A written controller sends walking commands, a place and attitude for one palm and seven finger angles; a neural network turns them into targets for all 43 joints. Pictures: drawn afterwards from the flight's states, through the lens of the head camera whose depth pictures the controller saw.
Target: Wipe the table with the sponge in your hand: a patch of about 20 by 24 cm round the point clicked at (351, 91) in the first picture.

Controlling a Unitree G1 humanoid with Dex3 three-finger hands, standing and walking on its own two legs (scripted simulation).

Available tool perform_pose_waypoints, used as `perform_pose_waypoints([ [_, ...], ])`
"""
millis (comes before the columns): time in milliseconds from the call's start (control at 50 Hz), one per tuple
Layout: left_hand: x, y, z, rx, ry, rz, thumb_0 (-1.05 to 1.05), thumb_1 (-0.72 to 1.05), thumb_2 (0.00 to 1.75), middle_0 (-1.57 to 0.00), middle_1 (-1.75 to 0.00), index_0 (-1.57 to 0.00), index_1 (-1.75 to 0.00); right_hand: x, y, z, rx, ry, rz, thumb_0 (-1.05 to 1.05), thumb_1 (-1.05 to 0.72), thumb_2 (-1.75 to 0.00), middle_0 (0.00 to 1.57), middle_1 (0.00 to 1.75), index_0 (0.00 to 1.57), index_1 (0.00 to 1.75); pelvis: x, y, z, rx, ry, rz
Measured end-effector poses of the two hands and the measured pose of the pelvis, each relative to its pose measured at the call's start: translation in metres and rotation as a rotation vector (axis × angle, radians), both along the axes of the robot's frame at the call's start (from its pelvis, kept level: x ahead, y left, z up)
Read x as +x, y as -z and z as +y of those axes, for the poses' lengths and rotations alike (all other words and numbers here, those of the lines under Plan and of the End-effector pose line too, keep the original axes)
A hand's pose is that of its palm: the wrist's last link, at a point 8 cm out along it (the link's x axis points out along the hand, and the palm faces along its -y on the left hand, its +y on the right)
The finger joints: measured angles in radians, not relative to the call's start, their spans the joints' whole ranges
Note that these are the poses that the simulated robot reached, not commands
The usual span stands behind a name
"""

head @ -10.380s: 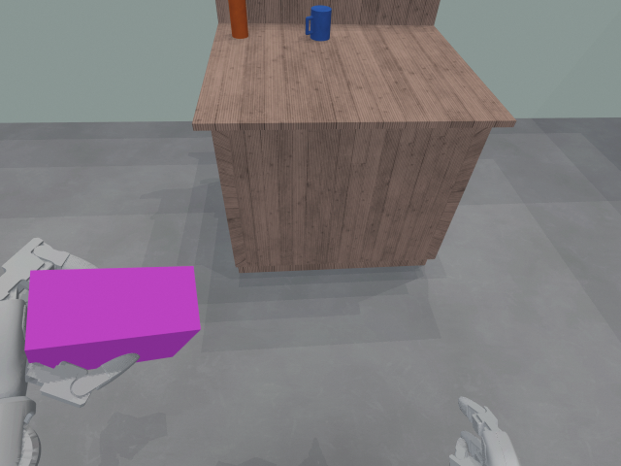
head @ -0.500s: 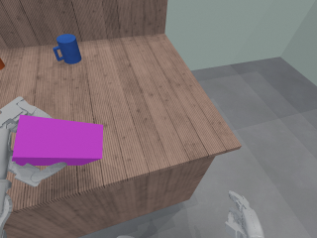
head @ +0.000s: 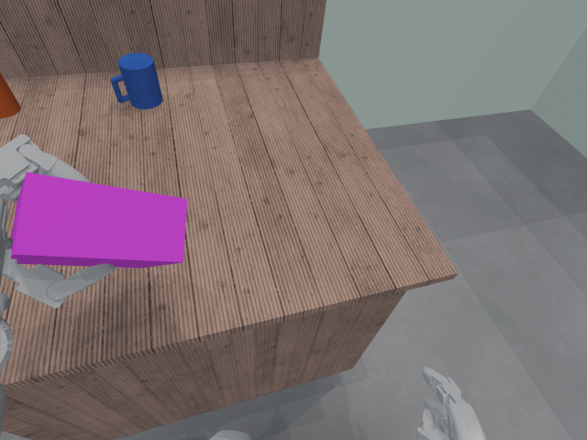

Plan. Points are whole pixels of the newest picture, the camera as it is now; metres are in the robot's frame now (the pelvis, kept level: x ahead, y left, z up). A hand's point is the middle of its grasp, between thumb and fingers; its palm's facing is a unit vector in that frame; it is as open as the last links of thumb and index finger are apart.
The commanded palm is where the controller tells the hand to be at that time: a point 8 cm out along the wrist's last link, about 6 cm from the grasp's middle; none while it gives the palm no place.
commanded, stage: turn the palm down, sponge in hand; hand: left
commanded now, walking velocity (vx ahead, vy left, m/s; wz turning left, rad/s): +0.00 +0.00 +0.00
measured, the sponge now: (121, 233) +0.27 +0.23 +0.16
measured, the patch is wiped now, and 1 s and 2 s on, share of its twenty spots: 0.00 0.00 0.00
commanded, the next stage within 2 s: none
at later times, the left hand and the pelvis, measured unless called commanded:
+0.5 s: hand (93, 272) +0.22 +0.24 +0.15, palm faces +0.35 -0.57 -0.74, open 10.7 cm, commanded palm +0.18 +0.26 +0.20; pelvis +0.02 -0.05 -0.01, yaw +2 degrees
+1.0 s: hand (105, 272) +0.23 +0.24 +0.15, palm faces +0.24 -0.36 -0.90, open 10.6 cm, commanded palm +0.20 +0.25 +0.21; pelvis +0.03 -0.04 -0.01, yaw +0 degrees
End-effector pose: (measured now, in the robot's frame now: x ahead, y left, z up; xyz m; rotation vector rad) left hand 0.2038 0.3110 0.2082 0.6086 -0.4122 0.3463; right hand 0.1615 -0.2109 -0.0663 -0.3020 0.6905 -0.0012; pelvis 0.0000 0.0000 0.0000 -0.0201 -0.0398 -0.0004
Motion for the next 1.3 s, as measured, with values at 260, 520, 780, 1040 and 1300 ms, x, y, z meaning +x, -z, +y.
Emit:
perform_pose_waypoints([
  [260,-0.029,0.035,-0.048,0.056,-0.037,0.273,-0.01,-0.54,1.02,-0.65,-1.35,-0.68,-1.34,0.053,-0.005,-0.009,0.058,-0.021,-0.146,0.01,-0.90,-0.90,0.20,0.30,0.20,0.30,0.009,0.009,-0.018,0.020,0.006,0.005],
  [520,-0.017,0.020,-0.046,0.202,-0.187,0.362,-0.01,-0.54,1.02,-0.66,-1.34,-0.68,-1.34,0.054,0.019,-0.046,0.038,0.032,-0.057,0.01,-0.90,-0.90,0.20,0.30,0.20,0.30,0.018,0.009,-0.048,0.021,-0.023,0.001],
  [780,-0.014,0.002,-0.067,0.368,-0.183,0.362,-0.01,-0.54,1.02,-0.66,-1.34,-0.68,-1.33,0.043,0.030,-0.080,0.031,0.135,-0.007,0.01,-0.91,-0.90,0.20,0.30,0.20,0.29,0.029,0.009,-0.052,0.029,-0.004,0.021],
  [1040,-0.009,0.011,-0.062,0.479,-0.220,0.432,-0.01,-0.54,1.02,-0.66,-1.33,-0.69,-1.33,0.062,0.017,-0.051,0.059,0.119,-0.070,0.01,-0.91,-0.90,0.20,0.30,0.20,0.29,0.027,0.006,-0.038,0.023,-0.001,0.005],
  [1300,0.000,0.006,-0.042,0.555,-0.330,0.535,-0.01,-0.54,1.02,-0.66,-1.33,-0.69,-1.32,0.087,0.000,-0.004,0.108,0.028,-0.091,0.01,-0.90,-0.90,0.20,0.30,0.20,0.29,0.021,-0.003,-0.022,0.022,0.000,-0.031],
])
